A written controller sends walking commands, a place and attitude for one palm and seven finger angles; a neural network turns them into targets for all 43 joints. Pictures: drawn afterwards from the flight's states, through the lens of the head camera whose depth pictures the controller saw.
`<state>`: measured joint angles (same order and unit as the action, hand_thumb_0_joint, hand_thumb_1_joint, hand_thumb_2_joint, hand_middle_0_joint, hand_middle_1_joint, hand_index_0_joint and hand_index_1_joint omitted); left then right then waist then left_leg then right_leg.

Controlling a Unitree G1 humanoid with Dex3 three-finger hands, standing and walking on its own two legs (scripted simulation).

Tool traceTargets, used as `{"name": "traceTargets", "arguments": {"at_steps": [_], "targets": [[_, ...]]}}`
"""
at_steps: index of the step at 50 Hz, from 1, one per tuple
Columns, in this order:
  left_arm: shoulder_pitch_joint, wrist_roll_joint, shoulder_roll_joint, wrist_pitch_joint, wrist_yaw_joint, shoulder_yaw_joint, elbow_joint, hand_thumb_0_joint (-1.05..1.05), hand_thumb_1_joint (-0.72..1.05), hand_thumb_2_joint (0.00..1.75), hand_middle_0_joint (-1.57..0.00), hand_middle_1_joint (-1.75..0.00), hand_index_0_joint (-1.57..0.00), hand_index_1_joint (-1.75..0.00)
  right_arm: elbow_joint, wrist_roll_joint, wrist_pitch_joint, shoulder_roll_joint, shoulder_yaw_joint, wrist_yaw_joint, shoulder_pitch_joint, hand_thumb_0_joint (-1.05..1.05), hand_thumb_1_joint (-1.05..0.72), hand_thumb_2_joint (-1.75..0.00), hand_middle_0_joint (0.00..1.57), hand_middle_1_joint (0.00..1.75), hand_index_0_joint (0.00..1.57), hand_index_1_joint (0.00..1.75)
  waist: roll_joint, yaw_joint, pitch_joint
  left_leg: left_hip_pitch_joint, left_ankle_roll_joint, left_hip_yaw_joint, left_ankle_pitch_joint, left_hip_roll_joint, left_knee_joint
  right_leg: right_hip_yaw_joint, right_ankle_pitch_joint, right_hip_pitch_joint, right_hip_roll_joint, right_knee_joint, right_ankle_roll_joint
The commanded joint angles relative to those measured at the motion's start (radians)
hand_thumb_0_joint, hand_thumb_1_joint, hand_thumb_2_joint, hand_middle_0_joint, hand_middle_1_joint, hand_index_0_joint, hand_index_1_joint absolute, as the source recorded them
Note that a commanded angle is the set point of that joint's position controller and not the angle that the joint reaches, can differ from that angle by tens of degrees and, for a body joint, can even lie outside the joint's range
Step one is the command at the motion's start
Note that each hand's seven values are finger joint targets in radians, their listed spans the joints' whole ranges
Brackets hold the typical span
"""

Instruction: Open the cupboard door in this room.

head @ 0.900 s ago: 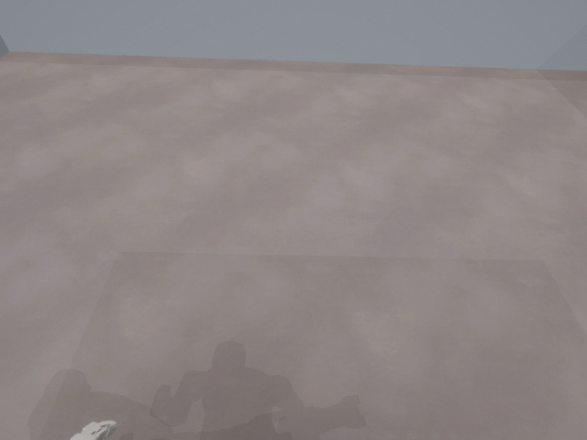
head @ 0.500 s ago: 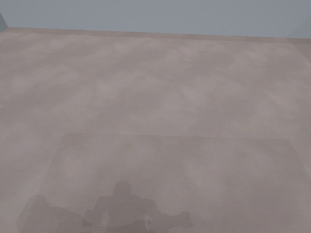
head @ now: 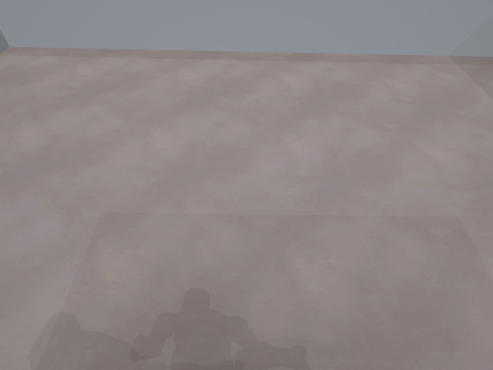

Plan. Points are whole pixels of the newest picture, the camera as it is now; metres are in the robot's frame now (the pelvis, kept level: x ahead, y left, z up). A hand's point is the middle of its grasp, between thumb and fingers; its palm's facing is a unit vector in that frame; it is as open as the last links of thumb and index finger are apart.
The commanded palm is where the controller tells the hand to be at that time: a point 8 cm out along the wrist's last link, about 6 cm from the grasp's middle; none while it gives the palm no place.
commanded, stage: turn or walk to find it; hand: left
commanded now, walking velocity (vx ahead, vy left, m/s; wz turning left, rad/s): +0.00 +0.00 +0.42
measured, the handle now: out of the picture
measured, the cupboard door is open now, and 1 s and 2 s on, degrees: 0 0 0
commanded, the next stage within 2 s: stand and wait in 1.92 s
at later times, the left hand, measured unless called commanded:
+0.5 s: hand out of the picture +0.03 +0.22 -0.19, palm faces +0.11 -0.96 -0.25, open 7.4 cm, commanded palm none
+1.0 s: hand out of the picture -0.09 +0.16 -0.17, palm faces +0.39 -0.89 -0.26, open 7.4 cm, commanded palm none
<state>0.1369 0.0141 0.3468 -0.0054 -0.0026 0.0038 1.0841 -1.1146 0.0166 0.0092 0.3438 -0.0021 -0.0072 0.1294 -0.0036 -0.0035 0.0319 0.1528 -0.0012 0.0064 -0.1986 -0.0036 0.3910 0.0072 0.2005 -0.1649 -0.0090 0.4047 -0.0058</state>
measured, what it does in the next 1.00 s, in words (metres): steps on the spot, turning left: right foot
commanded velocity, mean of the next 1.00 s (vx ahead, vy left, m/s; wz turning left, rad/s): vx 0.00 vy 0.00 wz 0.42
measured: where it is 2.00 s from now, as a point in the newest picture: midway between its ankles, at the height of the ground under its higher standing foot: outside the picture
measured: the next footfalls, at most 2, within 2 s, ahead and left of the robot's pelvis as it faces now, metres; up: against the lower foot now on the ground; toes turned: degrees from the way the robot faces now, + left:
right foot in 0.68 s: +0.00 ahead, -0.13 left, +0.00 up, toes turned +12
left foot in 1.12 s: -0.10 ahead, +0.10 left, +0.00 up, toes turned +29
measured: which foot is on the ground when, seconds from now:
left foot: down 0.00-0.68, up 0.70-1.00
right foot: down 0.00-0.38, up 0.40-0.66, down 0.68-1.00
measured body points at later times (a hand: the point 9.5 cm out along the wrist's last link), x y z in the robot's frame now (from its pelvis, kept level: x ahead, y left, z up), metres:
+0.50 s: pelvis -0.02 +0.01 -0.01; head +0.02 +0.03 +0.43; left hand +0.03 +0.27 -0.17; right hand +0.06 -0.23 -0.16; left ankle +0.01 +0.12 -0.74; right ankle -0.02 -0.12 -0.71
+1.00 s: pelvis -0.06 -0.03 -0.01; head -0.04 -0.04 +0.44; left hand -0.11 +0.21 -0.15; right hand +0.10 -0.27 -0.15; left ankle -0.12 +0.10 -0.68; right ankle -0.03 -0.14 -0.74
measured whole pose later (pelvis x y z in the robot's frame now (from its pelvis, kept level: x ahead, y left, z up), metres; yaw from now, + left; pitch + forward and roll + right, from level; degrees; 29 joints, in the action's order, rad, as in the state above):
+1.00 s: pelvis -0.06 -0.03 -0.01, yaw +22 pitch -2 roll +1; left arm 0.28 0.03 0.19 0.00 0.03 -0.03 0.93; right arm -0.99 0.02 -0.09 0.26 -0.08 -0.01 0.20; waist 0.00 0.00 0.05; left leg 0.42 -0.06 0.01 -0.40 0.02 1.01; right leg -0.16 0.31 -0.18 -0.08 0.52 0.01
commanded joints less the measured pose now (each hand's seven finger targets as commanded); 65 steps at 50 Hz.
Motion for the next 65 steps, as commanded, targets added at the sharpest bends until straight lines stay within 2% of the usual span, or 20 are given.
{"name": "traceTargets", "arguments": {"at_steps": [1,8,15,17,19,21,25,31,33,34,35,40,51,54,55,56,57,58,59,65], "targets": [[-0.052,-0.003,0.208,-0.02,0.011,-0.04,-0.071,0.0,0.9,0.9,-0.2,-0.3,-0.2,-0.3,0.071,-0.006,0.024,0.209,-0.041,0.014,-0.059,0.0,-0.9,-0.9,0.2,0.3,0.2,0.3,-0.004,0.002,-0.048,0.013,0.033,0.105,0.051,0.112,-0.072,0.101,-0.009,-0.005,-0.116,-0.086,0.034],[0.021,-0.003,0.103,0.016,0.027,-0.032,-0.083,0.0,0.9,0.9,-0.2,-0.3,-0.2,-0.3,0.092,-0.001,-0.011,0.078,-0.021,0.009,0.001,0.0,-0.9,-0.9,0.2,0.3,0.2,0.3,-0.024,0.01,-0.038,0.122,0.014,0.094,0.103,0.089,0.031,0.076,-0.052,-0.004,-0.153,-0.015,0.015],[0.028,0.003,0.12,0.029,0.037,-0.054,-0.158,0.0,0.9,0.9,-0.2,-0.3,-0.2,-0.3,0.145,-0.003,-0.033,0.065,-0.046,0.007,0.061,0.0,-0.9,-0.9,0.2,0.3,0.2,0.3,-0.085,-0.005,-0.08,0.139,0.013,0.077,0.107,0.055,0.206,0.074,-0.09,-0.063,-0.24,0.037,0.07],[0.012,0.003,0.099,0.032,0.038,-0.058,-0.181,0.0,0.9,0.9,-0.2,-0.3,-0.2,-0.3,0.153,-0.001,-0.033,0.065,-0.052,0.005,0.082,0.0,-0.9,-0.9,0.2,0.3,0.2,0.3,-0.019,-0.016,-0.074,0.142,0.031,0.139,0.139,0.082,0.157,0.015,-0.033,-0.102,-0.196,0.114,0.043],[0.01,-0.001,0.048,0.036,0.037,-0.056,-0.2,0.0,0.9,0.9,-0.2,-0.3,-0.2,-0.3,0.17,0.007,-0.027,0.103,-0.063,0.007,0.094,0.0,-0.9,-0.9,0.2,0.3,0.2,0.3,0.158,-0.018,-0.055,0.162,0.108,0.363,0.2,0.19,-0.007,-0.085,0.106,-0.139,-0.053,0.305,-0.024],[0.001,-0.002,0.027,0.034,0.042,-0.057,-0.22,0.0,0.9,0.9,-0.2,-0.3,-0.2,-0.3,0.178,0.004,-0.02,0.121,-0.079,0.019,0.126,0.0,-0.9,-0.9,0.2,0.3,0.2,0.3,0.218,-0.03,-0.05,0.087,0.211,0.509,0.334,0.269,-0.081,-0.016,0.356,-0.253,-0.018,0.531,-0.027],[0.035,-0.004,-0.008,0.03,0.037,-0.06,-0.214,0.0,0.9,0.9,-0.2,-0.3,-0.2,-0.3,0.202,0.006,-0.024,0.092,-0.087,0.032,0.102,0.0,-0.9,-0.9,0.2,0.3,0.2,0.3,0.169,-0.013,-0.096,0.009,0.209,0.424,0.374,0.216,-0.013,0.014,0.319,-0.291,-0.025,0.542,-0.035],[0.105,-0.015,-0.041,0.024,0.036,-0.065,-0.214,0.0,0.9,0.9,-0.2,-0.3,-0.2,-0.3,0.214,0.006,-0.038,0.078,-0.105,0.025,0.113,0.0,-0.9,-0.9,0.2,0.3,0.2,0.3,0.144,-0.002,-0.144,0.045,0.149,0.416,0.334,0.136,0.03,-0.023,0.172,-0.077,0.031,0.165,-0.04],[0.18,-0.006,0.012,0.017,0.042,-0.082,-0.196,0.0,0.9,0.9,-0.2,-0.3,-0.2,-0.3,0.234,-0.006,-0.044,0.034,-0.103,0.016,0.086,0.0,-0.9,-0.9,0.2,0.3,0.2,0.3,0.03,0.033,-0.137,0.271,0.059,0.328,0.046,0.046,0.121,0.03,0.045,0.163,-0.066,-0.054,-0.015],[0.185,0.012,0.099,0.008,0.049,-0.101,-0.204,0.0,0.9,0.9,-0.2,-0.3,-0.2,-0.3,0.257,-0.01,-0.044,-0.03,-0.096,0.012,0.09,0.0,-0.9,-0.9,0.2,0.3,0.2,0.3,-0.244,0.04,-0.093,0.479,-0.017,0.137,-0.213,-0.074,0.353,0.308,0.101,0.224,-0.331,-0.148,0.071],[0.148,0.008,0.128,0.01,0.049,-0.1,-0.226,0.0,0.9,0.9,-0.2,-0.3,-0.2,-0.3,0.271,0.004,-0.045,-0.003,-0.105,0.015,0.048,0.0,-0.9,-0.9,0.2,0.3,0.2,0.3,-0.255,0.052,-0.051,0.475,-0.034,0.088,-0.354,-0.074,0.568,0.399,-0.032,0.06,-0.474,-0.16,0.155],[0.049,0.007,0.014,-0.005,0.045,-0.07,-0.243,0.0,0.9,0.9,-0.2,-0.3,-0.2,-0.3,0.197,0.003,-0.066,-0.027,-0.104,-0.009,0.105,0.0,-0.9,-0.9,0.2,0.3,0.2,0.3,-0.133,-0.029,0.061,0.422,-0.047,0.043,-0.155,-0.003,0.819,0.073,-0.203,-0.074,-0.271,-0.094,0.121],[0.201,0.023,0.083,0.003,0.043,-0.096,-0.195,0.0,0.9,0.9,-0.2,-0.3,-0.2,-0.3,0.233,-0.01,-0.052,-0.05,-0.07,-0.007,-0.027,0.0,-0.9,-0.9,0.2,0.3,0.2,0.3,-0.198,0.052,-0.02,0.26,-0.05,-0.066,-0.274,0.022,0.393,0.015,-0.423,0.066,-0.337,0.01,0.163],[0.174,0.013,0.085,0.009,0.04,-0.1,-0.185,0.0,0.9,0.9,-0.2,-0.3,-0.2,-0.3,0.209,-0.01,-0.036,-0.034,-0.071,-0.002,0.059,0.0,-0.9,-0.9,0.2,0.3,0.2,0.3,-0.167,0.003,-0.079,0.078,-0.032,-0.091,-0.083,0.008,0.107,-0.059,-0.422,0.028,-0.304,0.133,0.086],[0.173,0.004,0.062,0.015,0.037,-0.094,-0.189,0.0,0.9,0.9,-0.2,-0.3,-0.2,-0.3,0.2,-0.009,-0.026,0.011,-0.078,-0.003,0.105,0.0,-0.9,-0.9,0.2,0.3,0.2,0.3,-0.045,-0.02,-0.116,-0.076,-0.017,-0.035,0.079,0.057,-0.015,-0.109,-0.306,-0.066,-0.266,0.261,0.034],[0.181,-0.004,-0.005,0.021,0.031,-0.084,-0.222,0.0,0.9,0.9,-0.2,-0.3,-0.2,-0.3,0.203,0.0,-0.016,0.112,-0.101,0.002,0.136,0.0,-0.9,-0.9,0.2,0.3,0.2,0.3,0.254,-0.033,-0.134,-0.224,0.081,0.285,0.407,0.317,-0.051,-0.168,0.199,-0.335,-0.131,0.46,-0.047],[0.132,0.005,-0.031,0.031,0.036,-0.067,-0.242,0.0,0.9,0.9,-0.2,-0.3,-0.2,-0.3,0.189,-0.007,-0.026,0.156,-0.111,0.009,0.18,0.0,-0.9,-0.9,0.2,0.3,0.2,0.3,0.294,-0.054,-0.134,-0.176,0.182,0.349,0.647,0.415,-0.037,-0.095,0.46,-0.38,-0.091,0.597,-0.061],[0.113,0.007,-0.014,0.04,0.036,-0.073,-0.236,0.0,0.9,0.9,-0.2,-0.3,-0.2,-0.3,0.186,-0.002,-0.029,0.133,-0.107,0.015,0.17,0.0,-0.9,-0.9,0.2,0.3,0.2,0.3,0.181,-0.05,-0.109,-0.132,0.207,0.264,0.614,0.403,-0.025,-0.051,0.415,-0.371,-0.109,0.678,-0.051],[0.087,0.008,-0.025,0.047,0.038,-0.076,-0.218,0.0,0.9,0.9,-0.2,-0.3,-0.2,-0.3,0.184,0.0,-0.021,0.094,-0.097,0.026,0.142,0.0,-0.9,-0.9,0.2,0.3,0.2,0.3,0.252,-0.045,-0.083,-0.068,0.173,0.25,0.543,0.331,-0.049,-0.016,0.355,-0.371,-0.11,0.693,-0.058],[0.12,0.006,-0.024,0.045,0.018,-0.088,-0.171,0.0,0.9,0.9,-0.2,-0.3,-0.2,-0.3,0.218,-0.004,-0.014,0.045,-0.082,0.031,0.074,0.0,-0.9,-0.9,0.2,0.3,0.2,0.3,0.113,-0.002,-0.033,-0.01,0.146,0.186,0.315,0.219,-0.091,-0.026,0.163,-0.357,-0.092,0.713,-0.079]]}}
